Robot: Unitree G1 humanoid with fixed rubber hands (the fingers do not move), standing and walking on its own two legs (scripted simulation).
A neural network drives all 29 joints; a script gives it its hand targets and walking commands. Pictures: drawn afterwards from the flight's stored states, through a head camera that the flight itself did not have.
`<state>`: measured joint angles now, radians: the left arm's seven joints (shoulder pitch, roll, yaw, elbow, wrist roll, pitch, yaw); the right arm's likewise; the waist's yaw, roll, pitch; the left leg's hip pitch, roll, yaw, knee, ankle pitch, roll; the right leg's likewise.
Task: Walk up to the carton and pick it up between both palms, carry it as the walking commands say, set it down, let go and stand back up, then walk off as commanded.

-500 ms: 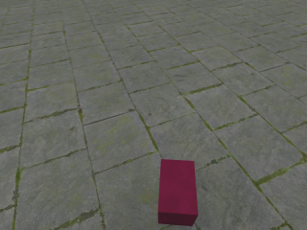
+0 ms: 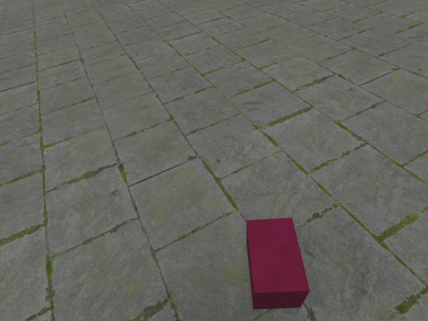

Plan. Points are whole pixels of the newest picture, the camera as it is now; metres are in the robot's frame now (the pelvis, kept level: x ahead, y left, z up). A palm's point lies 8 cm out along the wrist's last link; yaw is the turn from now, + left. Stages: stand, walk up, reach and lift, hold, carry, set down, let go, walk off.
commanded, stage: walk off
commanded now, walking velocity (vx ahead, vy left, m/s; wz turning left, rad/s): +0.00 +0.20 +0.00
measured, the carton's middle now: (272, 263) +0.50 -0.16 -0.66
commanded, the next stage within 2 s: none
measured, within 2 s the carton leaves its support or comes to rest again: neither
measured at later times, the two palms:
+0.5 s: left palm out of the picture +0.05 +0.42 -0.14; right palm out of the picture +0.03 -0.06 -0.14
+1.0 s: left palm out of the picture -0.04 +0.59 -0.16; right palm out of the picture +0.08 +0.07 -0.13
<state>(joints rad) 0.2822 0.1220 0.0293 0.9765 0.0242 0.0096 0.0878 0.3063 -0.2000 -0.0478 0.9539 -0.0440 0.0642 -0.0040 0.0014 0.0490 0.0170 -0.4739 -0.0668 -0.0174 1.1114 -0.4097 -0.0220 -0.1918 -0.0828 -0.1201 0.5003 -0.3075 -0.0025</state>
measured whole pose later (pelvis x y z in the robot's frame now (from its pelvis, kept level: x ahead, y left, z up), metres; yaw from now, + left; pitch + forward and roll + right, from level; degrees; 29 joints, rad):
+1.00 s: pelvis -0.01 +0.33 -0.01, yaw +0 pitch +0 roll +1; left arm 0.33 0.24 0.11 1.00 0.05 0.03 0.05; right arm 0.18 -0.22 -0.06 0.90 -0.04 0.05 0.03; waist 0.05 -0.07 0.08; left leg -0.29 0.04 0.06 0.56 -0.27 -0.03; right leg -0.30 -0.22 -0.07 0.67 -0.41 0.08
